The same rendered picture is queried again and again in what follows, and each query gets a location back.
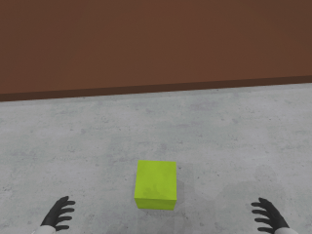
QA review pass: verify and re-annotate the carton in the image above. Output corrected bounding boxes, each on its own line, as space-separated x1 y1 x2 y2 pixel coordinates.
134 160 176 211

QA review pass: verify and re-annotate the left robot hand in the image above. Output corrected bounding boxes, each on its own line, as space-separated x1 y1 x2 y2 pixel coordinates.
40 196 76 231

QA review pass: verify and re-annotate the right robot hand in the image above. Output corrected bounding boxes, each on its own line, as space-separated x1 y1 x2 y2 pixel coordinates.
251 197 289 234

